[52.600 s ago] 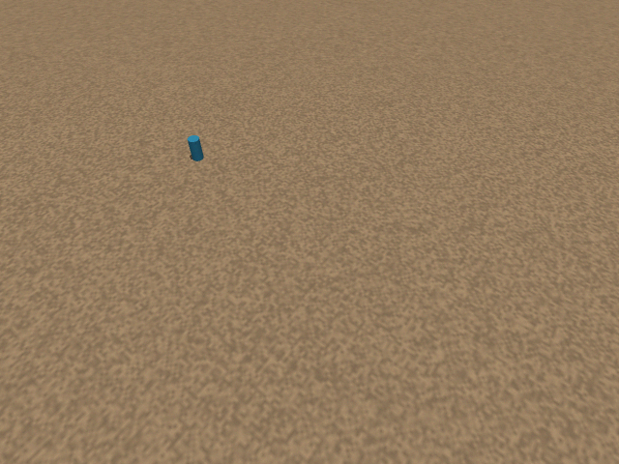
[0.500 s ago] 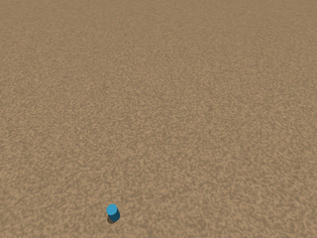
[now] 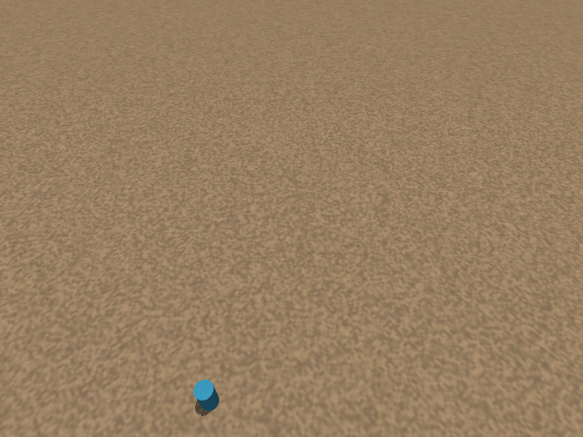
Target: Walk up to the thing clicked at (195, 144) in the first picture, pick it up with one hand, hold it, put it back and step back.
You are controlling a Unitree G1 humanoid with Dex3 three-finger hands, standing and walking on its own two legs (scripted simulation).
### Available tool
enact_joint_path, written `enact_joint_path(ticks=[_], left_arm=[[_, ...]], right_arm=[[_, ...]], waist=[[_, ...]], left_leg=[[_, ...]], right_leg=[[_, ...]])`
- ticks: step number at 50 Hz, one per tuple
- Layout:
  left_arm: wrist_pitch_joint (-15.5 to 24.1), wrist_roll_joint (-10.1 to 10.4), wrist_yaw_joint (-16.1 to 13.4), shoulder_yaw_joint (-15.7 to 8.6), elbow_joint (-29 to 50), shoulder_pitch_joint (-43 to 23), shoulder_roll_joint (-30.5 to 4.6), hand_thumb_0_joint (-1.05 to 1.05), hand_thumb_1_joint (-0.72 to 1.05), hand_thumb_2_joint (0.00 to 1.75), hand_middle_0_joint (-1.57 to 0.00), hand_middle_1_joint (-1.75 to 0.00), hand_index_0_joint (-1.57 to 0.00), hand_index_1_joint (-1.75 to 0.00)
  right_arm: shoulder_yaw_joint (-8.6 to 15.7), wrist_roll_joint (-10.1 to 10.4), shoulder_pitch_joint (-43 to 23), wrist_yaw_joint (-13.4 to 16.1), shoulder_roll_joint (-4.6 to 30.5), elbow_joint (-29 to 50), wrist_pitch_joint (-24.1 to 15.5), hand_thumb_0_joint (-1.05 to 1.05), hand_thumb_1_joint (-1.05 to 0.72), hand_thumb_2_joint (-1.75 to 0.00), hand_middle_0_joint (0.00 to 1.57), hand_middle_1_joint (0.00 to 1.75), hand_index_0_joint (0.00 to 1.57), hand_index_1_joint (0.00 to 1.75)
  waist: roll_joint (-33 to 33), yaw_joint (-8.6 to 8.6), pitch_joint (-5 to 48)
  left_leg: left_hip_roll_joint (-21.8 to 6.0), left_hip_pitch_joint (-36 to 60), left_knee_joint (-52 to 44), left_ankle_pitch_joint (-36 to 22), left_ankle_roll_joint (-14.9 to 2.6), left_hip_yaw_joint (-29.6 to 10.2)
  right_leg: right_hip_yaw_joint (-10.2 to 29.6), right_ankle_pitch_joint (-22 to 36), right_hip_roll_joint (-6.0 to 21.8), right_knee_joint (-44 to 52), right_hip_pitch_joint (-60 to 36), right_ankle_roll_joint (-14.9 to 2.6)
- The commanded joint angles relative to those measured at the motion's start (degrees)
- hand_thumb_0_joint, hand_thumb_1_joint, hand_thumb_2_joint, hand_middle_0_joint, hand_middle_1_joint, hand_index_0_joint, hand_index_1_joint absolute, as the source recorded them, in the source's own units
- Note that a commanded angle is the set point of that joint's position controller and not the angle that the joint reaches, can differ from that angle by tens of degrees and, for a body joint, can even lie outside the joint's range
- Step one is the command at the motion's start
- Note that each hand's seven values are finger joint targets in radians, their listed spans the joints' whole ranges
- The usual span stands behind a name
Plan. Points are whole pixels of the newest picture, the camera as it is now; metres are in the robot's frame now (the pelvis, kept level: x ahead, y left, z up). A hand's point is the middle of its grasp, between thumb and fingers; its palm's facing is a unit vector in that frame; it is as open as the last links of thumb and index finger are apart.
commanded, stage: stand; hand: left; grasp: from above
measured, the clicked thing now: (206, 395) +0.38 +0.26 -0.72
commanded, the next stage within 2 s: step back in 0.84 s
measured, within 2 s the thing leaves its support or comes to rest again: neither
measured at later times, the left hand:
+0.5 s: hand out of the picture +0.07 +0.24 -0.16, palm faces +0.01 -0.94 -0.34, open 7.4 cm
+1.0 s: hand out of the picture +0.07 +0.26 -0.16, palm faces +0.01 -0.93 -0.36, open 7.4 cm
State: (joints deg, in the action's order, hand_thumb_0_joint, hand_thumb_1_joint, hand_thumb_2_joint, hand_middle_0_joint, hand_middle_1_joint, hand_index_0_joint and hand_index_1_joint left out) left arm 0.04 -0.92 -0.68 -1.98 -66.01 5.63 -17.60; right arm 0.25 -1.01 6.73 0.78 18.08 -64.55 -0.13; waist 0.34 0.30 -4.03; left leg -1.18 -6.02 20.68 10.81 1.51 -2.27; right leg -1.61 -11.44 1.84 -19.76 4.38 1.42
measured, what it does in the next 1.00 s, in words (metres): stands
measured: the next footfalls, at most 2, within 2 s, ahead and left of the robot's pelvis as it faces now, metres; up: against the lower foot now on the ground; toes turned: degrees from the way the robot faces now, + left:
right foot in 1.60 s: -0.12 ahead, -0.07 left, +0.00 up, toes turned -3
left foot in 1.96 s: -0.22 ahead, +0.17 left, +0.00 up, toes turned -3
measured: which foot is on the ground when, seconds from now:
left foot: down 0.00-1.00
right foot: down 0.00-1.00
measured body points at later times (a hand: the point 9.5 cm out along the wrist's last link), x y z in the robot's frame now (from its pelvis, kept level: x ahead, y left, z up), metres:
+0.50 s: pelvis +0.00 +0.00 +0.00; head +0.01 -0.01 +0.45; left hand +0.07 +0.29 -0.13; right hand +0.07 -0.30 -0.14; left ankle +0.01 +0.14 -0.75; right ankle +0.00 -0.13 -0.75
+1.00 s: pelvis -0.03 +0.00 -0.01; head +0.02 +0.00 +0.44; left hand +0.07 +0.31 -0.14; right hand +0.06 -0.31 -0.14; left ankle -0.01 +0.13 -0.73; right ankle +0.00 -0.13 -0.75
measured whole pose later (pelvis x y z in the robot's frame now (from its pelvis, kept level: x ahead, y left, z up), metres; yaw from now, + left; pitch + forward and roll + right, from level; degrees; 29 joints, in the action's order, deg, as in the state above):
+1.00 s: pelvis -0.03 +0.00 -0.01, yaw +0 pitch -3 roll +0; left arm -1.1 -0.4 -0.3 -3.5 -59.9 3.9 -20.0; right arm 2.2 0.4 4.4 -0.7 22.3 -59.6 2.3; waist 0.6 -0.6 -9.5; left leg 0.5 -17.7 40.6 20.3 -1.1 -2.6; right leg -1.8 -13.1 2.3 -27.7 11.8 0.4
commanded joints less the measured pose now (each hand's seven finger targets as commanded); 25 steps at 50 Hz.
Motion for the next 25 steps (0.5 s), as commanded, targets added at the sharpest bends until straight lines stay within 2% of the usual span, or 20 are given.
enact_joint_path(ticks=[1,3,7,9,10,12,13,15,18,23,25], left_arm=[[1.1,0.0,-0.6,-2.1,3.4,-1.5,-11.6,0.00,0.90,0.90,-0.20,-0.30,-0.20,-0.30],[1.0,0.0,-0.5,-2.1,3.3,-1.8,-11.8,0.00,0.90,0.90,-0.20,-0.30,-0.20,-0.30],[1.0,-0.1,-0.4,-2.0,3.2,-2.2,-12.1,0.00,0.90,0.90,-0.20,-0.30,-0.20,-0.30],[1.0,-0.1,-0.2,-1.9,3.4,-2.2,-12.3,0.00,0.90,0.90,-0.20,-0.30,-0.20,-0.30],[1.1,-0.2,-0.3,-1.8,3.6,-1.9,-12.2,0.00,0.90,0.90,-0.20,-0.30,-0.20,-0.30],[1.3,-0.1,-0.4,-1.9,3.7,-2.0,-12.5,0.00,0.90,0.90,-0.20,-0.30,-0.20,-0.30],[1.3,0.0,-0.4,-1.9,3.8,-2.2,-12.8,0.00,0.90,0.90,-0.20,-0.30,-0.20,-0.30],[1.3,0.0,-0.3,-1.8,3.7,-2.2,-12.7,0.00,0.90,0.90,-0.20,-0.30,-0.20,-0.30],[1.4,0.1,-0.3,-1.6,3.8,-2.0,-12.8,0.00,0.90,0.90,-0.20,-0.30,-0.20,-0.30],[1.4,0.1,-0.3,-1.6,3.8,-1.7,-13.0,0.00,0.90,0.90,-0.20,-0.30,-0.20,-0.30],[1.4,0.1,-0.3,-1.6,3.9,-1.6,-13.3,0.00,0.90,0.90,-0.20,-0.30,-0.20,-0.30]], right_arm=[[2.2,0.0,-2.1,0.8,11.4,3.0,-1.2,0.00,-0.90,-0.90,0.20,0.30,0.20,0.30],[2.1,0.0,-1.9,0.8,11.6,3.0,-1.3,0.00,-0.90,-0.90,0.20,0.30,0.20,0.30],[2.3,0.1,-2.5,0.6,11.8,2.9,-1.1,0.00,-0.90,-0.90,0.20,0.30,0.20,0.30],[2.4,0.1,-2.4,0.5,12.2,2.7,-1.1,0.00,-0.90,-0.90,0.20,0.30,0.20,0.30],[2.5,0.0,-3.1,0.4,12.2,2.9,-1.2,0.00,-0.90,-0.90,0.20,0.30,0.20,0.30],[2.4,0.1,-2.7,0.4,12.1,2.9,-1.3,0.00,-0.90,-0.90,0.20,0.30,0.20,0.30],[2.4,0.0,-2.8,0.3,11.8,3.0,-1.2,0.00,-0.90,-0.90,0.20,0.30,0.20,0.30],[2.3,0.0,-2.6,0.4,12.0,2.8,-1.2,0.00,-0.90,-0.90,0.20,0.30,0.20,0.30],[2.4,0.2,-2.9,0.3,12.3,2.7,-1.2,0.00,-0.90,-0.90,0.20,0.30,0.20,0.30],[2.1,0.2,-2.7,0.2,12.3,2.7,-1.1,0.00,-0.90,-0.90,0.20,0.30,0.20,0.30],[2.2,0.2,-2.9,0.1,12.3,2.7,-1.2,0.00,-0.90,-0.90,0.20,0.30,0.20,0.30]], waist=[[0.9,0.25,3.7],[0.9,0.10,4.2],[0.0,0.01,2.4],[0.6,-0.20,2.7],[0.9,0.17,3.4],[0.3,-0.13,4.9],[-0.1,-0.09,4.6],[0.0,-0.21,4.1],[0.3,-0.14,4.4],[0.6,-0.10,3.8],[0.2,-0.01,4.7]], left_leg=[[-5.2,-0.9,-3.3,-10.6,-2.29,-3.9],[-5.4,-1.1,-3.7,-11.2,-2.26,-3.9],[-5.1,-1.3,-4.4,-6.0,-2.09,-4.2],[-5.1,-1.3,-4.5,-4.3,-2.12,-4.1],[-5.3,-0.7,-4.2,-6.5,-2.24,-4.2],[-5.5,-0.1,-3.6,-9.6,-2.38,-4.0],[-5.4,-0.5,-3.6,-10.2,-2.30,-4.0],[-5.2,-1.0,-3.8,-7.8,-2.28,-3.8],[-5.4,0.1,-3.5,-9.2,-2.27,-3.9],[-5.3,-1.4,-4.2,-7.6,-2.21,-3.9],[-5.5,0.0,-4.0,-9.5,-2.23,-4.0]], right_leg=[[3.5,8.4,5.3,3.0,-0.7,-1.46],[3.6,8.9,5.4,2.7,-1.5,-1.48],[3.6,3.0,5.1,4.1,0.9,-1.44],[3.9,2.7,5.2,4.1,1.0,-1.75],[3.6,3.8,5.3,3.8,0.6,-1.82],[3.9,7.4,5.7,3.5,-0.5,-1.82],[3.6,7.3,5.6,3.5,-0.6,-1.73],[3.9,5.6,5.6,3.8,-0.1,-1.79],[4.0,6.5,5.8,3.9,-0.2,-1.95],[3.9,6.1,5.7,3.6,-0.5,-1.87],[3.8,7.0,5.8,3.5,-0.1,-2.03]])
